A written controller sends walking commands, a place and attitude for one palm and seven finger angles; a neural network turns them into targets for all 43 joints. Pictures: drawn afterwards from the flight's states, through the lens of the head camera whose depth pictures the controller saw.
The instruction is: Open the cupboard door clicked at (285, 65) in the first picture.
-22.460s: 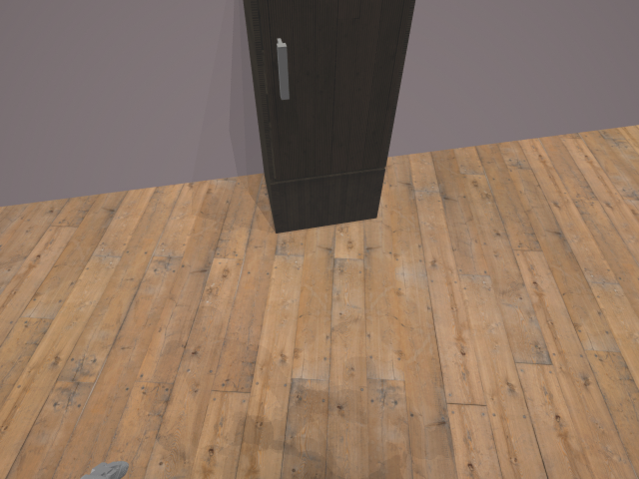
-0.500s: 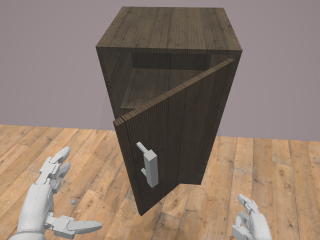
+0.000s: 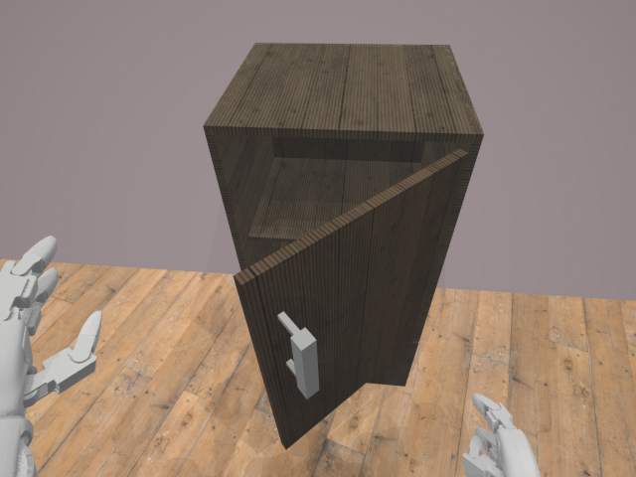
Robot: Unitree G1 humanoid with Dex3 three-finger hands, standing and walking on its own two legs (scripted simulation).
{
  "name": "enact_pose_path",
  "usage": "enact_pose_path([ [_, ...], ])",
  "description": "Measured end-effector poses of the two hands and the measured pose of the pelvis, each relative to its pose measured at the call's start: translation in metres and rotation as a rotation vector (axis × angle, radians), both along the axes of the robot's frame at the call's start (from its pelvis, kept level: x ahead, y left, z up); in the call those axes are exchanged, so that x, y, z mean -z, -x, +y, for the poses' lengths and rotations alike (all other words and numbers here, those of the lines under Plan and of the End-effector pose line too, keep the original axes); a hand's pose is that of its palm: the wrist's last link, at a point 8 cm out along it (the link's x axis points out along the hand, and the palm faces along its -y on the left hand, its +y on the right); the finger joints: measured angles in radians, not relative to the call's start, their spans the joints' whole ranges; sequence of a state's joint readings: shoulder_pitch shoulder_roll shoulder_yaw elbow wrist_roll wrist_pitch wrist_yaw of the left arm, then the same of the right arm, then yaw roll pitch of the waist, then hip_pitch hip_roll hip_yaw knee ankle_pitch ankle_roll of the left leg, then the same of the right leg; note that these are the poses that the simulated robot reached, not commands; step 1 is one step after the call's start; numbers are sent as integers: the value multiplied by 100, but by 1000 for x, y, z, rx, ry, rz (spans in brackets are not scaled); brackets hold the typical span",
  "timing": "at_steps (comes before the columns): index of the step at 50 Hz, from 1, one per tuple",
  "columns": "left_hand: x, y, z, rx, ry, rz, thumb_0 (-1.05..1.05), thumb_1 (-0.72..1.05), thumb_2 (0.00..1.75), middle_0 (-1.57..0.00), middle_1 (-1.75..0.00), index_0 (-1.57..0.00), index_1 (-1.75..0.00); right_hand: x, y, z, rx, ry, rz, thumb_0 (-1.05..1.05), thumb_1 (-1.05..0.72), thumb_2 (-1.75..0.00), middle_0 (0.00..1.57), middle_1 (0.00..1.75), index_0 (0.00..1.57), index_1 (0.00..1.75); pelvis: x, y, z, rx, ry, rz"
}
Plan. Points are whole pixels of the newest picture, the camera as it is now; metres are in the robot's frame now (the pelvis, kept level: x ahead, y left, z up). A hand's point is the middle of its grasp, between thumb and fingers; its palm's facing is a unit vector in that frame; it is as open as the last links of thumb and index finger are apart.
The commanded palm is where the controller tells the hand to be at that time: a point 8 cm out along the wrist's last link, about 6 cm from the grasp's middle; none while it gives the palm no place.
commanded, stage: draw the hand back to the body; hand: left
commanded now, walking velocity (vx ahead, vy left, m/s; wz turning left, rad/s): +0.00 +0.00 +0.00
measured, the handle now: (297, 355) +0.29 +0.07 -0.03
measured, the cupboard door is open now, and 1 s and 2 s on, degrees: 44 44 44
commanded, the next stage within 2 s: step back with the hand held close in 0.40 s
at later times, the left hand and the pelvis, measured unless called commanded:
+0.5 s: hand (89, 346) +0.19 +0.24 +0.16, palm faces +0.44 -0.80 -0.40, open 7.4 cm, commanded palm +0.14 +0.28 +0.18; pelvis +0.00 -0.02 +0.01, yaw +0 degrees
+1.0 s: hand (49, 380) +0.15 +0.26 +0.16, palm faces +0.34 -0.79 -0.51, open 7.4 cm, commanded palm +0.09 +0.30 +0.18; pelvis -0.06 +0.00 +0.00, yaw -1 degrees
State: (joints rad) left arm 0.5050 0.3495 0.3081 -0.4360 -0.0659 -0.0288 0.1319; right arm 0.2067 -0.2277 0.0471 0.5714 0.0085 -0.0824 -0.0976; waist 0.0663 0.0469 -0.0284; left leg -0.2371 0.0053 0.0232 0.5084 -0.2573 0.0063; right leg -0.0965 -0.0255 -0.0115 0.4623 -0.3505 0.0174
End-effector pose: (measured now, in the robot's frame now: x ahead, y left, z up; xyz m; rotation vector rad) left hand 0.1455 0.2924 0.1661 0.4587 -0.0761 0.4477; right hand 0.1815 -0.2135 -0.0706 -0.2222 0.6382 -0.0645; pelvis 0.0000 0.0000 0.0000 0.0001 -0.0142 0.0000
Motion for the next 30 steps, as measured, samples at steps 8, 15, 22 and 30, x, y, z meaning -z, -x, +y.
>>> enact_pose_path([
  [8,-11,-3,1,-22,-10,-40,1,80,85,-21,-30,-20,-30,1,0,-11,13,-3,22,1,-90,-90,21,30,20,30,-3,-1,-7,4,-3,-12],
  [15,-1,-2,-11,1,22,-4,2,87,89,-21,-30,-21,-30,1,4,-20,24,6,35,1,-90,-90,21,30,20,30,-4,0,-13,3,-3,-22],
  [22,-8,1,-15,4,6,-23,2,89,90,-21,-30,-21,-30,1,6,-24,27,1,30,1,-90,-90,21,30,20,30,-5,2,-18,4,-2,-32],
  [30,-18,0,-13,6,-37,-61,2,89,90,-22,-30,-21,-30,2,8,-26,20,1,43,1,-90,-90,21,30,20,30,-5,7,-21,-10,8,-27],
])
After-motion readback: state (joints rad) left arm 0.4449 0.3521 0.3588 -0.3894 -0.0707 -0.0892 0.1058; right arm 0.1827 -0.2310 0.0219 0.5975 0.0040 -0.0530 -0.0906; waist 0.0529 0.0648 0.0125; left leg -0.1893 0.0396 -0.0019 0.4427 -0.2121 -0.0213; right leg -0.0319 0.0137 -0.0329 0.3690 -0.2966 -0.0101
